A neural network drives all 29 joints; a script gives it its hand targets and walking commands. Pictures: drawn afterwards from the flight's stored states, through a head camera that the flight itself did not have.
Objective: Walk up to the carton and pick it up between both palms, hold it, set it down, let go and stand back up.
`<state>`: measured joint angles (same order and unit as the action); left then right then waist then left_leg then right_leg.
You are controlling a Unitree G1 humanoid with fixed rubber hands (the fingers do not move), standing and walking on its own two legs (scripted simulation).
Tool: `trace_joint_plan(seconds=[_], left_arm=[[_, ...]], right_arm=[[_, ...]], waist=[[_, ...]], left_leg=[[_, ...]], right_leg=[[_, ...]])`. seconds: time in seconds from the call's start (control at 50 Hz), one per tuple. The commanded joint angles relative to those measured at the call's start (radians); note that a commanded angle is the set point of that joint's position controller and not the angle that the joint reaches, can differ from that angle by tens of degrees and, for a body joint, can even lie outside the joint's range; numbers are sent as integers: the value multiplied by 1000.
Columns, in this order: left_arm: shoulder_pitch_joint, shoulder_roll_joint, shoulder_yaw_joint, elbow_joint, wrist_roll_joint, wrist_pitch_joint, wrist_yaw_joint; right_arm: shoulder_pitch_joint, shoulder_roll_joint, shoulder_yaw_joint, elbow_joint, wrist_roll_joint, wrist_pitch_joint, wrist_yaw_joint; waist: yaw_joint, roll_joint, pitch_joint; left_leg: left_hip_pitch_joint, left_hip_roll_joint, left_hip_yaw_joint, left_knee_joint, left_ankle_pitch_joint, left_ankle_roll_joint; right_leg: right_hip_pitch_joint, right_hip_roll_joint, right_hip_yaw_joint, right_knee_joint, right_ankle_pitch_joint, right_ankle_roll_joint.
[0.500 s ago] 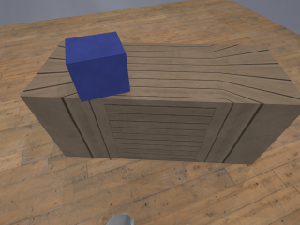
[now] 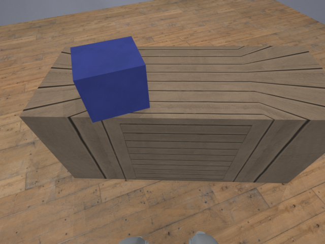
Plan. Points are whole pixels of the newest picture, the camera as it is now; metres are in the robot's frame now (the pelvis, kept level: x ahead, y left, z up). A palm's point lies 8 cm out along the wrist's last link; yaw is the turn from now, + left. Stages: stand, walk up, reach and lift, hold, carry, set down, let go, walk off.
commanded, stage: walk up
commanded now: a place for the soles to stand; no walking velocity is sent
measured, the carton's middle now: (112, 79) +0.69 +0.21 -0.02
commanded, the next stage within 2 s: none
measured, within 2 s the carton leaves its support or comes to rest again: neither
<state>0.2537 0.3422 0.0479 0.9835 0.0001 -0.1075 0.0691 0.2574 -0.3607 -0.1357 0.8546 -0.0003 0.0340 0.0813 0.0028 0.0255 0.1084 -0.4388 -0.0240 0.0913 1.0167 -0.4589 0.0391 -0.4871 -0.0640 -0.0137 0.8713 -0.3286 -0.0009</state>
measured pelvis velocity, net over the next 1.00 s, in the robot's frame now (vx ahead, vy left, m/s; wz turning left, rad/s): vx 0.11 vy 0.17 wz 0.01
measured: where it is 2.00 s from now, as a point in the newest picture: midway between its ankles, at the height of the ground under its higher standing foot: outside the picture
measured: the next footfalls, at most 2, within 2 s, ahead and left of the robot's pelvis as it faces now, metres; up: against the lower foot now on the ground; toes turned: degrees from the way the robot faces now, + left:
left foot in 0.28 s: +0.14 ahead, +0.18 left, +0.00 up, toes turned +4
right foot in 0.64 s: +0.20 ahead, -0.04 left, +0.00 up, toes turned -4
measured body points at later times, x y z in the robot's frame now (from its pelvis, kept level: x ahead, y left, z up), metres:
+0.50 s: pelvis +0.07 +0.10 -0.01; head +0.09 +0.09 +0.44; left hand +0.12 +0.42 -0.12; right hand +0.14 -0.21 -0.13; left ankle +0.10 +0.17 -0.69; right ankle +0.07 -0.04 -0.63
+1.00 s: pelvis +0.11 +0.17 -0.03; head +0.14 +0.17 +0.42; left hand +0.15 +0.49 -0.15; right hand +0.20 -0.15 -0.14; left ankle +0.16 +0.27 -0.70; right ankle +0.15 -0.02 -0.68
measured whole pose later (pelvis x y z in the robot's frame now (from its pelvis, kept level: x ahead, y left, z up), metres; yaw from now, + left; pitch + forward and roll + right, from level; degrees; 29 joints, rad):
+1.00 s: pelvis +0.11 +0.17 -0.03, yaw +0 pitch -4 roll -3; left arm 0.26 0.35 0.05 0.98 0.00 -0.06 0.11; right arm 0.22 -0.38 -0.14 0.82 0.00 0.07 0.07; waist 0.00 0.05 0.13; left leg -0.51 0.04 0.01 1.09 -0.52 0.02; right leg -0.52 -0.10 0.00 1.12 -0.55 0.00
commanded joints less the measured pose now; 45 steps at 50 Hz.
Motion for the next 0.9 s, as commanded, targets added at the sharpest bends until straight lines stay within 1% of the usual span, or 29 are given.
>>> trace_joint_plan(seconds=[0.0, 0.04, 0.06, 0.1, 0.18, 0.2, 0.22, 0.24, 0.26, 0.28, 0.3, 0.32, 0.34, 0.36, 0.42, 0.46, 0.54, 0.56, 0.58, 0.6, 0.62, 0.64, 0.66, 0.68, 0.72, 0.76, 0.78, 0.82, 0.88], left_arm=[[193, 456, 126, -47, 3, -19, 60], [126, 412, 116, -66, 14, -21, 61], [124, 405, 116, -70, 16, -24, 58], [124, 416, 122, -83, 22, -29, 54], [90, 466, 138, -109, 38, -26, 54], [69, 475, 138, -114, 41, -23, 55], [18, 476, 136, -118, 40, -18, 53], [-37, 437, 122, -124, 43, -8, 52], [-67, 342, 90, -121, 53, 6, 53], [-32, 203, 51, -114, 40, 16, 56], [-97, 290, 64, -111, 20, 27, 68], [-75, 315, 63, -97, 3, 31, 61], [-37, 316, 63, -63, -3, 31, 55], [7, 326, 72, -34, -3, 30, 49], [43, 328, 86, -5, -7, 33, 35], [7, 315, 87, -23, -6, 28, 34], [-6, 268, 66, -55, -17, 7, 44], [28, 259, 63, -46, -18, 1, 48], [91, 252, 62, -22, -17, -2, 51], [203, 253, 67, 14, -11, -8, 57], [340, 315, 92, 54, 8, -15, 68], [406, 449, 138, 50, 36, -15, 82], [318, 516, 147, -7, 30, -10, 82], [200, 501, 138, -38, 18, -6, 84], [107, 444, 120, -63, 19, -9, 89], [92, 417, 119, -70, 27, -13, 84], [89, 427, 121, -81, 32, -15, 79], [81, 451, 131, -91, 39, -15, 76], [31, 491, 140, -103, 51, -8, 73]], right_arm=[[-126, -275, -51, -161, -51, -10, -32], [-79, -264, -55, -126, -55, -8, -25], [-44, -259, -58, -110, -56, -5, -20], [-54, -252, -61, -121, -57, 1, -14], [-117, -274, -73, -157, -60, 2, -6], [-106, -285, -79, -156, -59, 0, -4], [-43, -279, -85, -139, -61, -5, -4], [70, -282, -95, -91, -65, -10, -4], [218, -303, -111, -36, -81, -17, -9], [223, -387, -116, -50, -79, -26, -20], [99, -423, -115, -76, -45, -28, -25], [18, -404, -107, -93, -44, -25, -34], [-7, -384, -96, -93, -48, -26, -43], [-20, -348, -86, -98, -51, -29, -49], [4, -294, -77, -103, -50, -41, -51], [32, -288, -71, -102, -54, -46, -53], [99, -282, -67, -95, -68, -40, -56], [83, -275, -65, -105, -71, -34, -55], [42, -266, -63, -120, -70, -27, -54], [-50, -258, -57, -155, -63, -21, -52], [-125, -225, -41, -196, -56, -20, -45], [-137, -162, -24, -231, -55, -19, -43], [-124, -214, -36, -224, -57, 0, -46], [-125, -275, -54, -189, -55, 17, -42], [-91, -273, -58, -153, -61, 20, -30], [-24, -264, -64, -118, -65, 21, -22], [-29, -261, -64, -124, -61, 23, -20], [-59, -266, -68, -142, -61, 25, -16], [-53, -287, -84, -150, -63, 21, -9]], waist=[[76, -26, -127], [28, -37, -67], [14, -64, -69], [9, -93, -79], [18, -144, -85], [5, -144, -93], [-46, -131, -93], [-110, -88, -118], [-182, 63, -145], [-186, 471, -65], [-166, 369, 14], [-123, 218, 43], [-93, 142, 54], [-65, 111, 40], [-51, 68, -26], [-67, 44, -31], [-87, 108, -122], [-74, 126, -142], [-45, 125, -162], [27, 91, -185], [110, -9, -222], [172, -307, -231], [124, -247, -262], [88, -102, -183], [36, -38, -78], [5, -64, -81], [-1, -101, -86], [10, -135, -100], [-18, -161, -102]], left_leg=[[-458, 94, -220, 348, -65, -57], [-422, 141, -224, 299, -14, -51], [-385, 134, -210, 290, -6, -47], [-340, 149, -202, 204, -22, -43], [-269, 172, -172, 52, -109, -29], [-219, 168, -158, 18, -95, -24], [-110, 166, -150, -81, -24, -16], [101, 136, -128, -174, 23, -17], [367, 78, -172, -258, -64, -5], [279, 256, -596, -649, -331, 2], [128, 293, -794, -893, -474, -18], [114, 296, -764, -905, -465, -40], [117, 291, -710, -845, -372, -55], [145, 279, -665, -782, -294, -45], [202, 263, -566, -684, -45, 10], [275, 265, -522, -629, 125, 43], [392, 288, -430, -500, 615, 127], [358, 286, -396, -467, 698, 142], [277, 270, -350, -420, 691, 140], [101, 228, -259, -317, 657, 118], [-110, 185, -189, -143, 563, 70], [-420, 54, -79, 179, 186, -23], [-436, 5, -184, 317, -175, -46], [-411, 70, -238, 372, -129, -56], [-426, 128, -224, 350, -59, -60], [-333, 134, -211, 322, -31, -46], [-311, 146, -211, 258, -50, -41], [-272, 157, -190, 155, -106, -37], [-152, 165, -153, -19, -93, -17]], right_leg=[[422, -386, 643, -518, -264, -314], [315, -317, 477, -443, -136, -272], [279, -294, 432, -413, -65, -270], [237, -290, 401, -376, -27, -275], [168, -329, 421, -353, -136, -297], [134, -329, 414, -338, -150, -292], [49, -317, 375, -287, -169, -269], [-100, -258, 272, -154, -179, -220], [-330, -147, 119, 124, -203, -142], [-519, 83, -42, 493, -360, -61], [-460, 111, 92, 595, -306, -70], [-444, 79, 89, 616, -204, -68], [-441, 38, 77, 612, -150, -66], [-419, 7, 57, 594, -115, -61], [-303, -17, 47, 467, -96, -44], [-307, -18, 45, 364, -123, -35], [-225, -12, -33, 91, -216, -38], [-158, 0, -62, 36, -188, -43], [-40, 13, -94, -35, -116, -51], [198, 33, -116, -164, 34, -61], [448, 28, -64, -257, 118, -73], [582, -226, 398, -416, -103, -179], [486, -436, 774, -551, -281, -298], [368, -443, 745, -577, -432, -321], [287, -348, 562, -485, -327, -292], [196, -288, 433, -400, -184, -268], [182, -283, 414, -372, -145, -271], [162, -294, 415, -364, -207, -279], [78, -319, 426, -351, -233, -274]])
